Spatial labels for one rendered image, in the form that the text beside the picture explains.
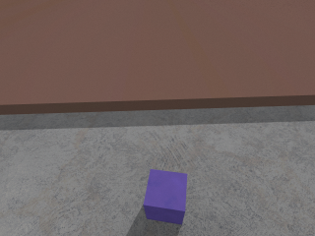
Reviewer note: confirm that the carton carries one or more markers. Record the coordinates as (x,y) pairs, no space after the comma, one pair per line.
(165,198)

